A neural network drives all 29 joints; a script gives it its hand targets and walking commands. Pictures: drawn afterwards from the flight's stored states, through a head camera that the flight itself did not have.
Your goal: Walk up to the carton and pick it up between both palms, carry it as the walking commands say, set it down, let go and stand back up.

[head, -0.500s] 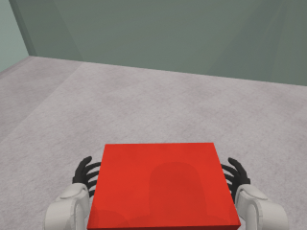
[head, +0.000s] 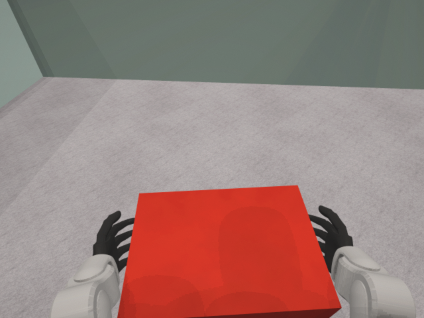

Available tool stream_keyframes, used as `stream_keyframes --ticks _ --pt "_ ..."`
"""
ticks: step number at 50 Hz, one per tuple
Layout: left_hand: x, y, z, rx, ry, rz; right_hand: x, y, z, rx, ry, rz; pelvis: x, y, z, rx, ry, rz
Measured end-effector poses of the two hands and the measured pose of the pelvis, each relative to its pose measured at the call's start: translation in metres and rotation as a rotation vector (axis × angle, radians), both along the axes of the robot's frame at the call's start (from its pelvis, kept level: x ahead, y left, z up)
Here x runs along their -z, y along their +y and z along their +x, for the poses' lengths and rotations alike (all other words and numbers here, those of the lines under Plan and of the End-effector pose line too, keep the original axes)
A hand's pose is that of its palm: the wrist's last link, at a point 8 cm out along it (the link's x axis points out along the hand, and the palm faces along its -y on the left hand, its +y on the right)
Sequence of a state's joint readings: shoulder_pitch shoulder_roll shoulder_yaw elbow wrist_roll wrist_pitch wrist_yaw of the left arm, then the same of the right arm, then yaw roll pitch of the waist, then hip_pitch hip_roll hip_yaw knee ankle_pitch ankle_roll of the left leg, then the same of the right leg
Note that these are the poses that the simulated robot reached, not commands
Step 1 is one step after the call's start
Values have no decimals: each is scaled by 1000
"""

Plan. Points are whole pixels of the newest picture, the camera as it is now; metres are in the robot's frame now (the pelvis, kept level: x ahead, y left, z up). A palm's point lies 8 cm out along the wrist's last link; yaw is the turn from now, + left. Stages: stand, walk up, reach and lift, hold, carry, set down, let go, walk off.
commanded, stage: carry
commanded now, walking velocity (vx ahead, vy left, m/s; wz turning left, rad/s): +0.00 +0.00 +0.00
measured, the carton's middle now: (222, 270) +0.24 +0.00 +0.02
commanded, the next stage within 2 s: none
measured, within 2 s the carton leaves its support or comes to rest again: neither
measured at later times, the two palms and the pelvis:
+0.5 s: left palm (102, 258) +0.24 +0.19 +0.07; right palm (321, 248) +0.24 -0.17 +0.07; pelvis +0.00 +0.01 +0.00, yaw +0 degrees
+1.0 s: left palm (109, 243) +0.26 +0.18 +0.09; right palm (328, 242) +0.24 -0.18 +0.08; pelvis +0.02 +0.01 -0.01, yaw -3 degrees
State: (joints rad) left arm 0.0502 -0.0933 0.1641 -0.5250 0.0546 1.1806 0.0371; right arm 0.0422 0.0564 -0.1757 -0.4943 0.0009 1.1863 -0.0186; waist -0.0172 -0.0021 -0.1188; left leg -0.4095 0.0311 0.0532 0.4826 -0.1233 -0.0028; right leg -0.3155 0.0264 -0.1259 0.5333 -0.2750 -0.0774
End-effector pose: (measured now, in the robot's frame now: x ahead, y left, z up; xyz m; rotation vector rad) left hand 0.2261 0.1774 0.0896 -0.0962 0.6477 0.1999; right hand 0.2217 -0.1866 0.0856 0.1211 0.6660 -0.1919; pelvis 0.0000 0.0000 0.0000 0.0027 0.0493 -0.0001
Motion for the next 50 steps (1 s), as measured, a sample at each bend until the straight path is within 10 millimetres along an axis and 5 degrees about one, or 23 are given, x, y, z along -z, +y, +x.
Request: stream_keyframes --ticks 16,41,46,50 --pt "14 15 3 -4 -6 1 10 15 6 -15 -8 -17 1 11 -10 -3 19 -4" --pt "21 15 40 12 -11 19 19 14 41 -17 -12 -29 -2 11 20 -2 27 2" --pt "-1 11 35 5 -86 -1 0 11 35 0 -87 3 3 9 22 20 40 3" --pt "1 5 30 21 -80 -2 3 6 22 21 -81 11 11 9 16 45 33 2"
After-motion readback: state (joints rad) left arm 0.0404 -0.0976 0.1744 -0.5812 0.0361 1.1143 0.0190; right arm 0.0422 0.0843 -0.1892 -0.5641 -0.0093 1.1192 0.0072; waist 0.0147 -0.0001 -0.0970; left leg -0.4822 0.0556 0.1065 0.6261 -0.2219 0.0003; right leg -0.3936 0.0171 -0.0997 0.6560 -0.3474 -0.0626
